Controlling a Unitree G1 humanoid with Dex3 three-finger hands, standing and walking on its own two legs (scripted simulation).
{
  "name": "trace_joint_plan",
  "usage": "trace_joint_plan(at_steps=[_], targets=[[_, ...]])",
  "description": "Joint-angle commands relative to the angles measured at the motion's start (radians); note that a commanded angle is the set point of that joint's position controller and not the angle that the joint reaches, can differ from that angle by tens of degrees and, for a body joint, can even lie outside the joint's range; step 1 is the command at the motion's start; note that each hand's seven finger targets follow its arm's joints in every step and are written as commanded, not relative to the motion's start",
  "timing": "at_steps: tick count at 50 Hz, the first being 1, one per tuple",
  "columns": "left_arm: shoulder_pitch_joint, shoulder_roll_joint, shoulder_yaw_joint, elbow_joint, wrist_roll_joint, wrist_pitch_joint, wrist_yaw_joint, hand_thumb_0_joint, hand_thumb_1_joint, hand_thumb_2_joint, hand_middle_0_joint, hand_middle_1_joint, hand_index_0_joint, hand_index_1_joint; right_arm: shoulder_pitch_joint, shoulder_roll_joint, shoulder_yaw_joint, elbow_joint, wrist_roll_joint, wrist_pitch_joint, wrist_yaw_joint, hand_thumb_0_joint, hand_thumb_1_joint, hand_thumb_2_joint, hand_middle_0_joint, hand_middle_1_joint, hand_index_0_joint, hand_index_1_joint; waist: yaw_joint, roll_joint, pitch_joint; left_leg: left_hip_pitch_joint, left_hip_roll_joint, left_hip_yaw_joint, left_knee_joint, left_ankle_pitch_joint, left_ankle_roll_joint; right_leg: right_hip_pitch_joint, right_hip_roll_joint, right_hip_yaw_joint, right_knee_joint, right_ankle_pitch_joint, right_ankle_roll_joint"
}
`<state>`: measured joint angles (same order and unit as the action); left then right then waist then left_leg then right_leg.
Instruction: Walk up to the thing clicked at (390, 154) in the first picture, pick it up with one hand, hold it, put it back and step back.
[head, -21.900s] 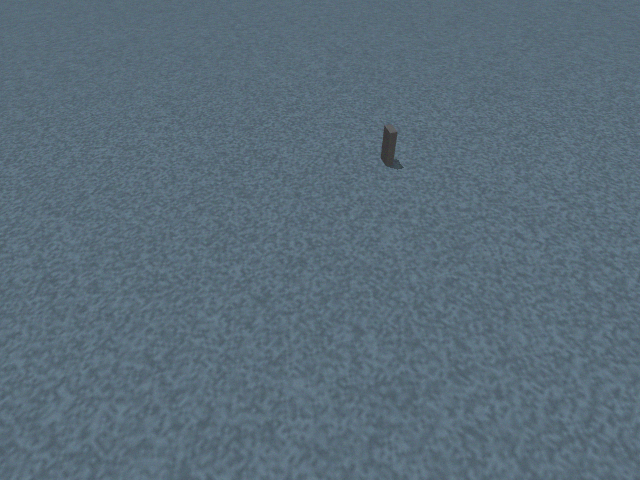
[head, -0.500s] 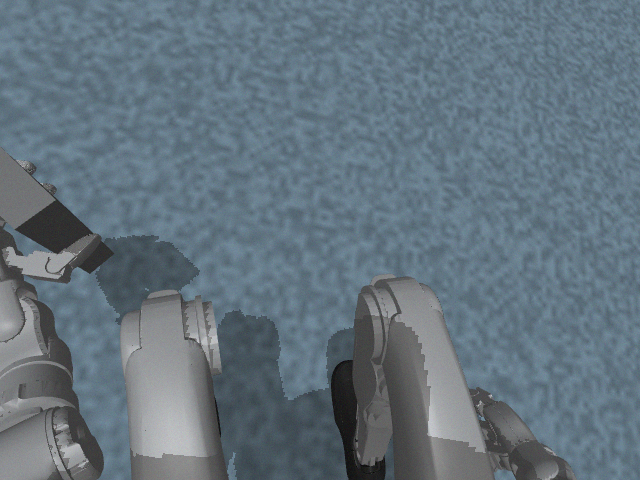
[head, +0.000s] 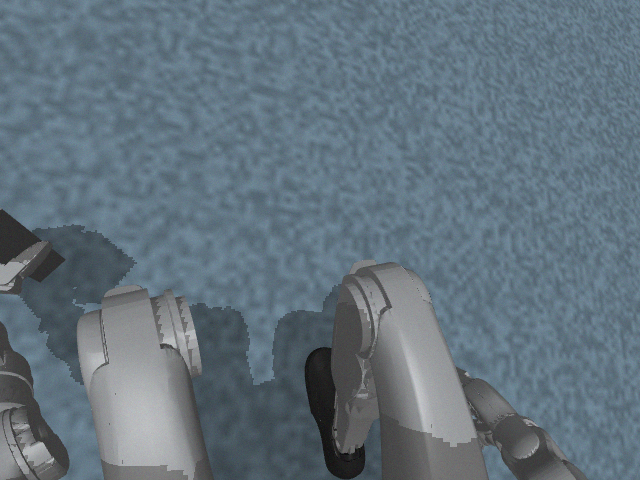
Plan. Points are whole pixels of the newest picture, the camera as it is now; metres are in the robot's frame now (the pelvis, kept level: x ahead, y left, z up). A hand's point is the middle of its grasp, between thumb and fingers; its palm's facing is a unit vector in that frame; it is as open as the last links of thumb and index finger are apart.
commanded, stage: lower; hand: left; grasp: from the side
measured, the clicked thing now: out of the picture +0.39 +0.32 -0.12
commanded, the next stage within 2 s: loosen in 1.40 s
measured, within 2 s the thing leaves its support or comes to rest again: rests again in 1.14 s
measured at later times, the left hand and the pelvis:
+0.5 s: hand out of the picture +0.39 +0.34 -0.15, palm faces +0.50 -0.86 -0.01, open 11.2 cm; pelvis -0.01 +0.01 -0.01, yaw -2 degrees
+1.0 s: hand (2, 240) +0.39 +0.33 -0.17, palm faces +0.52 -0.85 +0.00, open 11.2 cm; pelvis -0.01 +0.01 -0.01, yaw -4 degrees
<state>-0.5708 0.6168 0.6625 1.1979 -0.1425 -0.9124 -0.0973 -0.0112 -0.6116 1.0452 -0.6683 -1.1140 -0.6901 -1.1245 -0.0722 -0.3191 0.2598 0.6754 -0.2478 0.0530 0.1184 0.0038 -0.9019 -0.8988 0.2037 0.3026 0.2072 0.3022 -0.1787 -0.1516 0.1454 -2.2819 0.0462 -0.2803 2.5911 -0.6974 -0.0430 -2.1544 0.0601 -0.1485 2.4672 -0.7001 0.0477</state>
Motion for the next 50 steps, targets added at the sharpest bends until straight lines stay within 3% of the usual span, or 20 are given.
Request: trace_joint_plan(at_steps=[1, 4, 9, 11, 20, 30, 37, 41, 44, 47, 50], targets=[[-0.193, 0.261, 0.025, -0.163, -0.018, -0.105, 0.001, 0.0, 0.042, 1.249, -1.273, -1.455, -1.31, -1.441, 0.071, -0.307, -0.07, -0.04, -0.013, -0.002, -0.012, 0.0, -0.904, -0.903, 0.199, 0.3, 0.199, 0.3, -0.015, 0.402, -0.645, 0.425, 0.024, 0.109, -0.275, 0.134, 0.026, 0.32, 0.03, -0.096, -0.221, 0.206, -0.067], [-0.166, 0.261, 0.023, -0.148, -0.019, -0.112, -0.001, 0.0, 0.061, 1.24, -1.262, -1.44, -1.298, -1.424, 0.061, -0.318, -0.058, -0.047, -0.02, -0.003, -0.01, 0.0, -0.906, -0.903, 0.199, 0.3, 0.199, 0.3, -0.021, 0.423, -0.622, 0.448, 0.027, 0.095, -0.279, 0.163, 0.019, 0.302, 0.029, -0.109, -0.202, 0.226, -0.069], [-0.176, 0.261, 0.009, -0.125, -0.023, -0.132, 0.007, 0.0, 0.069, 1.223, -1.25, -1.416, -1.287, -1.4, 0.033, -0.327, -0.037, -0.057, -0.029, -0.005, -0.007, 0.0, -0.898, -0.901, 0.2, 0.3, 0.2, 0.3, -0.038, 0.405, -0.573, 0.428, 0.029, 0.084, -0.269, 0.128, 0.02, 0.298, 0.032, -0.125, -0.206, 0.206, -0.065], [-0.162, 0.28, 0.021, -0.116, -0.025, -0.137, 0.009, 0.0, 0.068, 1.22, -1.251, -1.419, -1.291, -1.4, 0.038, -0.338, -0.034, -0.055, -0.035, -0.004, -0.006, 0.0, -0.899, -0.901, 0.2, 0.3, 0.2, 0.3, -0.037, 0.423, -0.581, 0.447, 0.031, 0.08, -0.268, 0.144, 0.017, 0.309, 0.033, -0.126, -0.201, 0.221, -0.065], [-0.175, 0.308, 0.003, -0.086, -0.005, -0.164, 0.031, 0.0, 0.101, 1.212, -1.222, -1.386, -1.258, -1.37, -0.001, -0.356, -0.009, -0.07, -0.053, -0.004, -0.003, 0.0, -0.892, -0.899, 0.2, 0.3, 0.2, 0.3, -0.058, 0.432, -0.518, 0.441, 0.037, 0.064, -0.269, 0.122, 0.013, 0.291, 0.037, -0.145, -0.195, 0.205, -0.066], [-0.166, 0.329, 0.009, -0.052, -0.008, -0.19, 0.056, 0.0, 0.081, 1.206, -1.227, -1.376, -1.26, -1.363, -0.021, -0.365, 0.019, -0.085, -0.068, -0.01, 0.003, 0.0, -0.891, -0.9, 0.2, 0.3, 0.2, 0.3, -0.064, 0.418, -0.514, 0.436, 0.039, 0.052, -0.258, 0.11, 0.014, 0.324, 0.047, -0.16, -0.199, 0.209, -0.061], [-0.173, 0.326, -0.013, -0.03, 0.002, -0.204, 0.069, 0.0, 0.132, 1.201, -1.212, -1.355, -1.243, -1.342, -0.042, -0.371, 0.036, -0.093, -0.076, -0.01, 0.005, 0.0, -0.888, -0.899, 0.2, 0.3, 0.2, 0.3, -0.083, 0.433, -0.486, 0.445, 0.043, 0.037, -0.257, 0.131, 0.011, 0.318, 0.05, -0.172, -0.186, 0.228, -0.059], [-0.156, 0.345, 0.002, -0.015, 0.001, -0.209, 0.078, 0.0, 0.11, 1.195, -1.207, -1.347, -1.237, -1.335, -0.045, -0.373, 0.044, -0.098, -0.079, -0.01, 0.004, 0.0, -0.888, -0.899, 0.2, 0.3, 0.2, 0.3, -0.074, 0.417, -0.481, 0.434, 0.044, 0.038, -0.252, 0.124, 0.014, 0.33, 0.053, -0.172, -0.194, 0.224, -0.058], [-0.171, 0.336, -0.007, -0.003, -0.002, -0.215, 0.084, 0.0, 0.128, 1.19, -1.197, -1.339, -1.228, -1.326, -0.055, -0.372, 0.052, -0.105, -0.083, -0.013, 0.004, 0.0, -0.884, -0.898, 0.2, 0.3, 0.2, 0.3, -0.09, 0.404, -0.472, 0.418, 0.044, 0.036, -0.243, 0.104, 0.019, 0.336, 0.056, -0.176, -0.201, 0.218, -0.054], [-0.164, 0.374, 0.004, 0.002, 0.009, -0.222, 0.092, 0.0, 0.103, 1.163, -1.184, -1.313, -1.215, -1.301, -0.058, -0.379, 0.054, -0.106, -0.086, -0.012, 0.006, 0.0, -0.884, -0.897, 0.2, 0.3, 0.2, 0.3, -0.082, 0.425, -0.466, 0.434, 0.047, 0.028, -0.258, 0.09, 0.013, 0.322, 0.058, -0.185, -0.194, 0.196, -0.058], [-0.163, 0.352, -0.012, 0.005, 0.013, -0.225, 0.092, 0.0, 0.118, 1.163, -1.19, -1.316, -1.22, -1.304, -0.064, -0.379, 0.058, -0.11, -0.09, -0.013, 0.006, 0.0, -0.886, -0.897, 0.2, 0.3, 0.2, 0.3, -0.089, 0.433, -0.466, 0.445, 0.049, 0.026, -0.257, 0.106, 0.011, 0.321, 0.058, -0.188, -0.189, 0.211, -0.058]])
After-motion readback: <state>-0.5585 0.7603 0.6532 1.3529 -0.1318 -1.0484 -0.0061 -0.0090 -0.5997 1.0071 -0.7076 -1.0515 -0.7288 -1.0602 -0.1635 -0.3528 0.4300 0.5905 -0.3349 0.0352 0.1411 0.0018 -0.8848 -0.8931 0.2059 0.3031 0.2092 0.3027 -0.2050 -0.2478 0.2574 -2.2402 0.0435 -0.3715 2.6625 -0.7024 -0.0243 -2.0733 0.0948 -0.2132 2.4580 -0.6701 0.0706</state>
